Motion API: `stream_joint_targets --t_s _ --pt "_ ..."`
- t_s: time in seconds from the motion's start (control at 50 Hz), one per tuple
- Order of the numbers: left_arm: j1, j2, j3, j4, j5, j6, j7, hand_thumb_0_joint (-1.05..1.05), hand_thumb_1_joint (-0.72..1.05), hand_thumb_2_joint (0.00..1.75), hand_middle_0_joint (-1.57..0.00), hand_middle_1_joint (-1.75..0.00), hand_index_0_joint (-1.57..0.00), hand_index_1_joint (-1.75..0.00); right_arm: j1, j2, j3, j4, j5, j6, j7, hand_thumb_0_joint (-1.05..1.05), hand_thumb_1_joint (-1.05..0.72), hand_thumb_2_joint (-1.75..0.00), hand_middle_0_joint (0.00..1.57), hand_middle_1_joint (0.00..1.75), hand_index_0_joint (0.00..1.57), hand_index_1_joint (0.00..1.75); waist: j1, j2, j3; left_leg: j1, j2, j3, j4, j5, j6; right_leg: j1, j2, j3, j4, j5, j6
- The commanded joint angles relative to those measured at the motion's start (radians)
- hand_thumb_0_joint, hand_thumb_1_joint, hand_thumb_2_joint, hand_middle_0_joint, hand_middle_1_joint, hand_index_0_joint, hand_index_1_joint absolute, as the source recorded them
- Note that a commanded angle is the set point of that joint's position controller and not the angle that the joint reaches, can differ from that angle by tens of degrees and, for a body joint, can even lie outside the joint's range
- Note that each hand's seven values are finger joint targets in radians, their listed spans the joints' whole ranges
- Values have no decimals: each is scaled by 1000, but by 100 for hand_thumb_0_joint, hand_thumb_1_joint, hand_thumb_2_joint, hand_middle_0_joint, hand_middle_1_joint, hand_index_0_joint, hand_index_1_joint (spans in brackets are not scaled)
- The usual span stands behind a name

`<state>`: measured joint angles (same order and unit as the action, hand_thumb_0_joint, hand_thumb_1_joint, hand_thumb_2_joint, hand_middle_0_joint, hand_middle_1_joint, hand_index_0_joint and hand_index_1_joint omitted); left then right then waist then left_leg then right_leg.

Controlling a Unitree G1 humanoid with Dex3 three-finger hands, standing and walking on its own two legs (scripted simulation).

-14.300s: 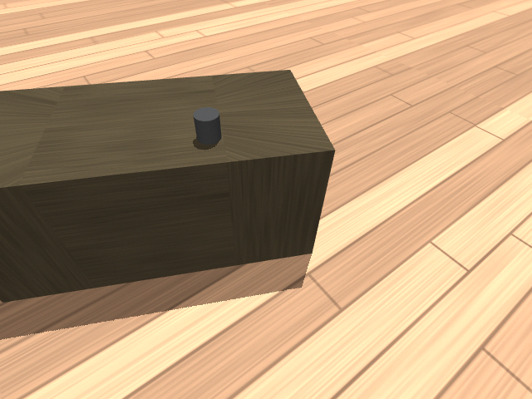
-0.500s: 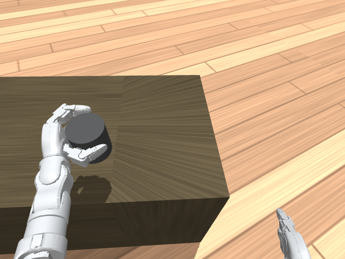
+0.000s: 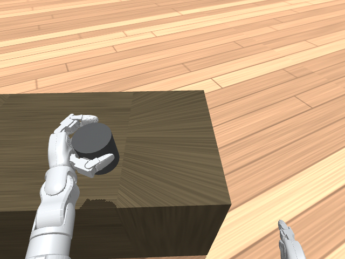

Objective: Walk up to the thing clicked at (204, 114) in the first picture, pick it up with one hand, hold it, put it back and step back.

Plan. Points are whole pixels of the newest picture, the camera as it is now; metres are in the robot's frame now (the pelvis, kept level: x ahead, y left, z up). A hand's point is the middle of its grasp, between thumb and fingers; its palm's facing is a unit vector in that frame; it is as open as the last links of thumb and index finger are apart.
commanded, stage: lift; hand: left
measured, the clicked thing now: (97, 149) +0.36 +0.17 +0.10
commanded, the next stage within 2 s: hold in 0.22 s
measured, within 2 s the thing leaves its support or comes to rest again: neither
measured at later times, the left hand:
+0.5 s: hand (85, 147) +0.33 +0.17 +0.14, palm faces +0.18 -0.98 +0.02, open 11.4 cm
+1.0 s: hand (86, 140) +0.33 +0.17 +0.16, palm faces +0.17 -0.99 +0.02, open 11.4 cm
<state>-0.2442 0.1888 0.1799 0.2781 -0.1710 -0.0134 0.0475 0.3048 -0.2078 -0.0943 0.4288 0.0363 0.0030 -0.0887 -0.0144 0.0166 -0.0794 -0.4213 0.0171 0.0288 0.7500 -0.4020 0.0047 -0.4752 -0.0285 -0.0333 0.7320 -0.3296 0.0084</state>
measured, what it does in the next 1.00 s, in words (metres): stands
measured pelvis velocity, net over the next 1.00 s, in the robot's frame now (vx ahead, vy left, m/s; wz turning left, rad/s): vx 0.00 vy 0.00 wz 0.01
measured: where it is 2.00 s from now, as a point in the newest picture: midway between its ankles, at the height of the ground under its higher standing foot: outside the picture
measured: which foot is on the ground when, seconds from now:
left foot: down 0.00-1.00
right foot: down 0.00-1.00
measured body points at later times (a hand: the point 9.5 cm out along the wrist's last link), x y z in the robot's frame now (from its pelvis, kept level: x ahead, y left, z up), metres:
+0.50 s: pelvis -0.01 +0.00 +0.01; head -0.02 -0.01 +0.46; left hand +0.31 +0.22 +0.14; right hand +0.15 -0.25 -0.06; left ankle -0.01 +0.11 -0.71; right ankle +0.03 -0.13 -0.71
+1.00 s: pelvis +0.00 +0.00 +0.02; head -0.01 -0.01 +0.47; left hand +0.32 +0.22 +0.16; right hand +0.17 -0.26 -0.06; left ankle -0.01 +0.11 -0.71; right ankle +0.03 -0.13 -0.71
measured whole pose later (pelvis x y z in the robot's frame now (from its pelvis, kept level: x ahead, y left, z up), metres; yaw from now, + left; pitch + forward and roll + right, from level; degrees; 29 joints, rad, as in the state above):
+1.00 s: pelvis +0.00 +0.00 +0.02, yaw +1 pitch -1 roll +0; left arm -0.15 0.16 0.16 0.04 -0.18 0.18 0.05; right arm 0.23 -0.20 -0.10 0.62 0.03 -0.13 -0.08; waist -0.01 0.04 -0.03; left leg -0.22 0.01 0.02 0.55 -0.31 0.01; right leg -0.26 -0.03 -0.04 0.52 -0.24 0.01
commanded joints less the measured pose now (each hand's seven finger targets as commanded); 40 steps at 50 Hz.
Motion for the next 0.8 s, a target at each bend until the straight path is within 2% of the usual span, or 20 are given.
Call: stream_joint_targets --t_s 0.0,0.04,0.06,0.16,0.2,0.24,0.26,0.34,0.36,0.38,0.4,0.44,0.5,0.54,0.6,0.62,0.68,0.7,0.74,0.78 --pt "-345 159 52 -279 1 -51 5 0 -1 131 -134 -149 -136 -150 -85 -139 -55 -135 -3 -70 -9 0 53 -5 5 5 5 5 0 -5 -206 65 -16 -3 -140 226 2 150 17 -1 -121 195 -9" --pt "-339 132 24 -307 -1 -46 -2 0 3 131 -133 -149 -136 -149 -99 -123 -33 -149 -3 -78 -7 0 54 -5 5 5 5 5 -6 -16 -204 67 -13 -9 -156 201 3 157 20 -7 -132 171 -9" --pt "-338 159 53 -321 -5 -44 0 0 3 131 -134 -149 -136 -149 -99 -134 -42 -133 -2 -82 -10 0 54 -5 5 5 5 5 2 -8 -204 73 -16 -8 -159 188 4 164 19 -6 -140 161 -8" --pt "-303 132 33 -332 -9 -18 -6 0 4 132 -132 -148 -135 -149 -96 -118 -27 -79 -2 -96 -10 0 54 -5 5 5 5 5 4 -11 -164 83 -12 -9 -182 181 5 167 18 -6 -161 154 -9" --pt "-325 149 47 -374 -12 -13 0 0 3 132 -131 -148 -134 -149 -134 -146 -49 -94 -2 -109 -12 0 54 -5 5 5 5 5 4 4 -185 105 -13 -13 -194 184 3 181 20 -8 -168 153 -10" --pt "-329 137 38 -396 -11 -11 -2 0 3 132 -132 -149 -135 -149 -132 -107 -15 -95 -4 -117 -10 0 54 -5 5 5 5 5 6 -17 -183 103 -15 -11 -195 185 7 198 18 -7 -179 153 -7" --pt "-329 156 54 -410 -9 -9 1 0 2 132 -133 -149 -136 -149 -142 -119 -30 -81 -4 -118 -13 0 53 -5 5 5 5 5 9 -13 -197 111 -18 -7 -194 187 9 207 13 -2 -185 156 -6" --pt "-232 92 18 -328 -14 19 -7 0 1 126 -132 -147 -134 -147 -141 -109 -18 -45 -5 -132 -13 0 52 -6 5 5 5 5 1 -42 -129 107 -14 -13 -218 169 10 197 18 -10 -205 137 -5" --pt "-273 101 23 -393 -21 17 -8 0 2 125 -132 -146 -134 -146 -169 -100 -6 -79 -4 -139 -12 0 52 -5 5 5 5 5 9 -29 -163 115 -16 -11 -218 176 10 216 17 -8 -208 146 -5" --pt "-300 144 55 -441 -20 15 -5 0 2 126 -132 -146 -135 -146 -160 -122 -29 -69 -4 -142 -15 0 52 -6 5 5 5 5 8 -12 -194 136 -19 -10 -223 183 9 225 16 -7 -210 153 -7" --pt "-258 119 31 -389 -14 26 -6 0 0 127 -132 -147 -134 -147 -129 -97 -10 -55 -3 -141 -12 0 52 -6 5 5 5 5 1 -15 -173 143 -17 -11 -227 200 9 224 17 -10 -210 166 -7" --pt "-263 129 44 -440 -19 30 -4 0 -3 126 -130 -145 -133 -146 -143 -135 -40 -59 -4 -146 -13 0 52 -6 5 5 5 5 0 -8 -162 141 -19 -12 -238 197 8 232 18 -11 -222 165 -7" --pt "-279 148 63 -464 -13 43 4 0 -4 124 -130 -145 -133 -145 -151 -120 -33 -53 -2 -156 -13 0 51 -6 5 5 5 5 6 -14 -153 156 -22 -9 -248 191 10 241 14 -9 -235 158 -8" --pt "-229 99 31 -407 -18 62 2 0 -7 123 -128 -144 -131 -144 -133 -135 -45 -47 -4 -159 -14 0 51 -6 5 5 5 5 -12 -27 -145 172 -17 -11 -250 237 8 241 21 -12 -236 201 -7" --pt "-262 119 33 -489 -19 64 -2 0 -7 122 -128 -143 -131 -143 -163 -109 -25 -33 -1 -168 -9 0 51 -6 5 5 5 5 14 16 -155 184 -17 -16 -256 260 5 261 19 -17 -240 218 -11" --pt "-265 120 28 -485 -13 67 -1 0 -6 122 -128 -143 -131 -144 -155 -137 -50 -45 -3 -173 -10 0 50 -6 5 5 5 5 -8 -3 -182 208 -14 -19 -260 279 5 268 23 -18 -239 236 -11" --pt "-271 104 17 -528 -16 72 -5 0 -10 121 -127 -143 -130 -143 -153 -86 -15 -5 -3 -178 -5 0 51 -6 5 5 5 5 7 7 -138 199 -17 -17 -271 255 7 266 21 -20 -256 210 -11" --pt "-186 97 30 -414 -17 91 -2 0 -10 121 -127 -143 -130 -143 -156 -140 -53 -2 -4 -179 -9 0 50 -6 5 5 5 5 0 -24 -126 194 -13 -20 -278 259 6 264 24 -22 -256 214 -11" --pt "-249 86 2 -496 -13 95 -5 0 -9 121 -126 -141 -129 -142 -163 -103 -19 -14 -5 -186 -2 0 51 -6 5 5 5 5 1 2 -149 211 -13 -18 -279 271 5 275 23 -20 -259 227 -14" --pt "-251 125 40 -526 -16 103 5 0 -10 122 -126 -142 -129 -142 -165 -148 -63 15 -5 -185 -6 0 51 -6 5 5 5 5 8 20 -153 221 -13 -21 -287 283 2 282 24 -21 -265 233 -16"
